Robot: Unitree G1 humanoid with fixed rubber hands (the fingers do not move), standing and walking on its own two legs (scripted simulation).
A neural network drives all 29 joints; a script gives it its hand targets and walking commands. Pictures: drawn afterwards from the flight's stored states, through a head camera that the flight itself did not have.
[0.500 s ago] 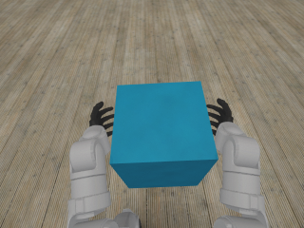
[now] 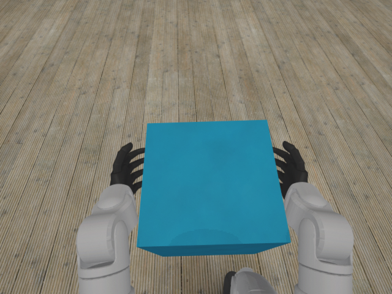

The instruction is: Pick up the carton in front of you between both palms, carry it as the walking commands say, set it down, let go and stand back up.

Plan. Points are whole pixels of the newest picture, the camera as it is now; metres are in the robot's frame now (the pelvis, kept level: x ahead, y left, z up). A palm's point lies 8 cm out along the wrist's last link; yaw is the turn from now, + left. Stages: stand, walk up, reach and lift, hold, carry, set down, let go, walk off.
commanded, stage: carry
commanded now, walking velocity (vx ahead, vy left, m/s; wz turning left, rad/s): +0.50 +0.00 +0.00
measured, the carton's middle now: (208, 197) +0.29 +0.00 +0.02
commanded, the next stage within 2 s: none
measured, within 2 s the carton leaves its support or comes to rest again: neither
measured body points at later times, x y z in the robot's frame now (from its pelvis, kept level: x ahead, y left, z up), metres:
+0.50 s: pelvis +0.34 -0.01 +0.00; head +0.30 -0.02 +0.45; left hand +0.56 +0.14 +0.09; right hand +0.57 -0.16 +0.08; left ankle +0.49 +0.15 -0.70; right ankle +0.22 -0.09 -0.75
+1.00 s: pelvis +0.66 +0.04 +0.00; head +0.64 +0.05 +0.45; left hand +0.90 +0.19 +0.09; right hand +0.90 -0.11 +0.09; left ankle +0.59 +0.12 -0.75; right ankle +0.79 -0.12 -0.70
